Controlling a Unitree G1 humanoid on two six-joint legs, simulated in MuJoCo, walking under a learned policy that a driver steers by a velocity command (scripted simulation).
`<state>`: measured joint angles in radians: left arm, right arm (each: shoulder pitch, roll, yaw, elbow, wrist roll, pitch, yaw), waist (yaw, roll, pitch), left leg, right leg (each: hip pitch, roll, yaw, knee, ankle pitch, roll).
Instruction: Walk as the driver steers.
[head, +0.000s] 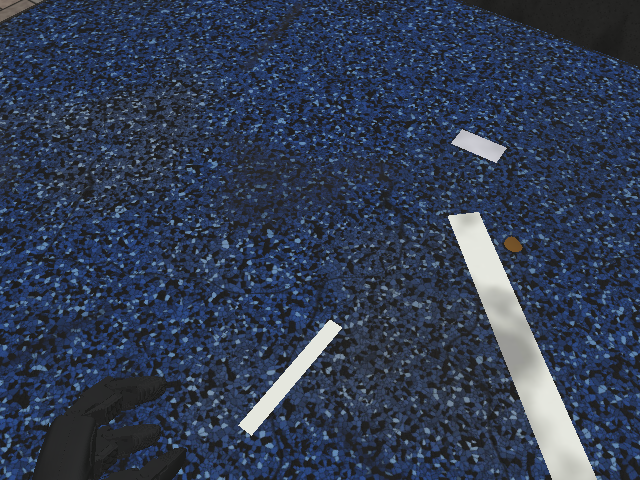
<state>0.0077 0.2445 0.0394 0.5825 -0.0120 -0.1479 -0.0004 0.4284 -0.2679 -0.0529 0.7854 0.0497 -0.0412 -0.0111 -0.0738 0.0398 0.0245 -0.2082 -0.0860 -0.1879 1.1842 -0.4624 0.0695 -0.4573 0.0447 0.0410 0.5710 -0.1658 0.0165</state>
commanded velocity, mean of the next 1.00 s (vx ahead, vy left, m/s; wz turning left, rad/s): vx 1.00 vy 0.00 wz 0.80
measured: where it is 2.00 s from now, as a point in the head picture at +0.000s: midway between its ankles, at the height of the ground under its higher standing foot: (39, 212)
